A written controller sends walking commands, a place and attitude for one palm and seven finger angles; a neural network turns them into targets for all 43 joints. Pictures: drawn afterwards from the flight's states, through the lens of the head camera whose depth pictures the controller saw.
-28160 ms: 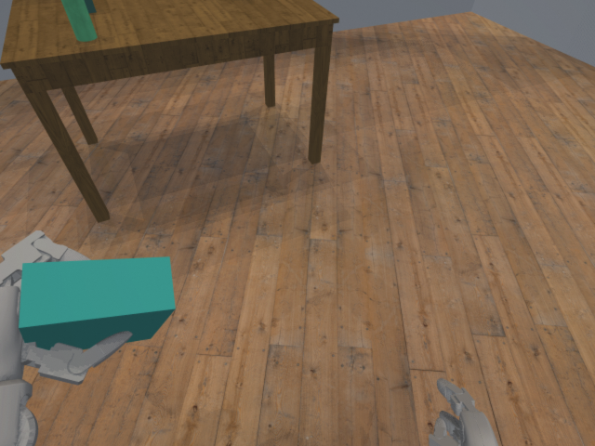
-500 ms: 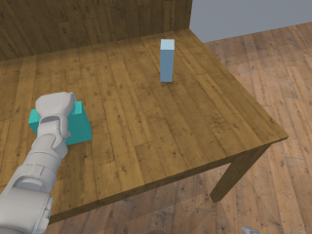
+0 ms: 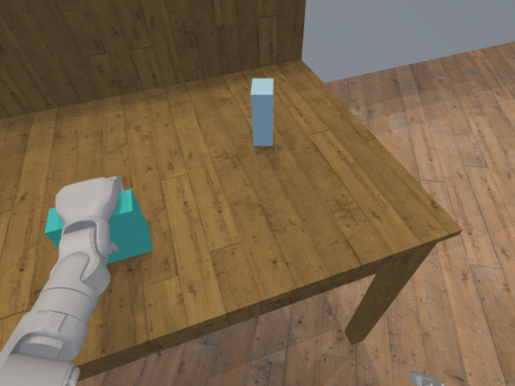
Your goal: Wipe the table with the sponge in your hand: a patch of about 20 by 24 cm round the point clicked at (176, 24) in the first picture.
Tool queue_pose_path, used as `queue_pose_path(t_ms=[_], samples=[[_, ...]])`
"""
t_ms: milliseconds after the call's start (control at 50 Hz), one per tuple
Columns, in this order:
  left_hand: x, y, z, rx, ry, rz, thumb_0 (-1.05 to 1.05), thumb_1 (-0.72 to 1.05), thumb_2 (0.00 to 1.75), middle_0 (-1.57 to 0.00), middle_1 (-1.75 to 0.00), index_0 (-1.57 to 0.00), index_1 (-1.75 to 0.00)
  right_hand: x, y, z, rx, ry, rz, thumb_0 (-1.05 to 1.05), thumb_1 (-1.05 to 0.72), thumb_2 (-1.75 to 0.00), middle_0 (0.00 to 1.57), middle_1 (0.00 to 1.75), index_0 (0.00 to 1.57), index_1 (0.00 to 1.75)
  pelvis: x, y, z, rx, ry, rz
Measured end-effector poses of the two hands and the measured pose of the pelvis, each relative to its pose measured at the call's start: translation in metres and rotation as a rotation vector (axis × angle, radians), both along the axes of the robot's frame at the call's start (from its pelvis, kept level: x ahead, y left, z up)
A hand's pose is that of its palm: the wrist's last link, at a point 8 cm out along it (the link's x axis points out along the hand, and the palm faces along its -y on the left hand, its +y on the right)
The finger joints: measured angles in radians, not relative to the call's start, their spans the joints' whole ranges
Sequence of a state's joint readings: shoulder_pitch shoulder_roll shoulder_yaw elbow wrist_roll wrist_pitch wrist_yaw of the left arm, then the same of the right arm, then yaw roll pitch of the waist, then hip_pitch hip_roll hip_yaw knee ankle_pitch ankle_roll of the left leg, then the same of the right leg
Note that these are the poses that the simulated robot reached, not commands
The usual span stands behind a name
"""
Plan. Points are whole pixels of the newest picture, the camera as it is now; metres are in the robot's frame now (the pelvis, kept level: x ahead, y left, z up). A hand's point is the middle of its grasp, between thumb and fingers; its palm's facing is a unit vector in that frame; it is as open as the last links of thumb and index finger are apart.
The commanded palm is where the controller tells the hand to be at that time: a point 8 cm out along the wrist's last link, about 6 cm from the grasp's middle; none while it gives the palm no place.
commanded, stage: wipe back along the middle lane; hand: left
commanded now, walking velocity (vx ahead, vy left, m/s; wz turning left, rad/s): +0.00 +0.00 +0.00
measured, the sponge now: (108, 237) +0.35 +0.30 +0.01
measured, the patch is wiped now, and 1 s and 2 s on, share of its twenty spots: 0.50 0.60 0.65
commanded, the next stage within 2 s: slide across to the third lane in 1.24 s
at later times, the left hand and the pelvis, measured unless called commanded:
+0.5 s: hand (102, 241) +0.32 +0.28 +0.05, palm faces -0.02 -0.03 -1.00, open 9.8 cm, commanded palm +0.28 +0.26 +0.08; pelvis -0.01 +0.01 +0.00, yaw +0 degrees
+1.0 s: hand (102, 269) +0.27 +0.26 +0.05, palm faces +0.01 -0.05 -1.00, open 9.8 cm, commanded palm +0.23 +0.23 +0.08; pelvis -0.01 +0.00 +0.00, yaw -1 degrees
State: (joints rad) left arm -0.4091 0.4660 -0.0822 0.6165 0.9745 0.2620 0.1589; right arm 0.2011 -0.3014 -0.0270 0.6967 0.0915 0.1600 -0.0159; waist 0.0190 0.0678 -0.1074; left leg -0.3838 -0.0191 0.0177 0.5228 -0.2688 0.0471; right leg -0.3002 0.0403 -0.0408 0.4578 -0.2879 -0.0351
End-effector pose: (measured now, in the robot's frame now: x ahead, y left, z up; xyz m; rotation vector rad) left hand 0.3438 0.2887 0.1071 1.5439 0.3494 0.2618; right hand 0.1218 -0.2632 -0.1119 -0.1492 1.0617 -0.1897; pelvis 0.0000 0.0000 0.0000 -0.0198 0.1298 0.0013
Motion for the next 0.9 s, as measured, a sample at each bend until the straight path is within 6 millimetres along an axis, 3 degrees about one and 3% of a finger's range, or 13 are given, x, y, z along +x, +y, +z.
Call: queue_pose_path(t_ms=[260, 620, 900], samples=[[-0.023, -0.010, 0.000, -0.006, -0.018, -0.013, 0.00, -0.47, 1.09, -0.72, -1.43, -0.72, -1.44, 0.034, 0.021, 0.010, 0.040, -0.115, 0.055, 0.01, -0.90, -0.90, 0.20, 0.30, 0.20, 0.30, -0.004, 0.002, 0.000, 0.002, -0.021, 0.000], [-0.054, -0.018, -0.001, -0.023, -0.055, -0.020, 0.01, -0.47, 1.09, -0.72, -1.44, -0.72, -1.44, 0.047, 0.034, 0.015, 0.057, -0.166, 0.084, 0.01, -0.90, -0.90, 0.20, 0.30, 0.20, 0.30, -0.005, 0.008, 0.000, 0.003, -0.048, -0.008], [-0.085, -0.028, -0.002, -0.037, -0.066, 0.001, 0.02, -0.47, 1.09, -0.71, -1.44, -0.72, -1.44, 0.069, 0.046, 0.024, 0.081, -0.237, 0.126, 0.01, -0.90, -0.90, 0.20, 0.30, 0.20, 0.30, -0.008, 0.006, 0.000, 0.008, -0.076, -0.010]])
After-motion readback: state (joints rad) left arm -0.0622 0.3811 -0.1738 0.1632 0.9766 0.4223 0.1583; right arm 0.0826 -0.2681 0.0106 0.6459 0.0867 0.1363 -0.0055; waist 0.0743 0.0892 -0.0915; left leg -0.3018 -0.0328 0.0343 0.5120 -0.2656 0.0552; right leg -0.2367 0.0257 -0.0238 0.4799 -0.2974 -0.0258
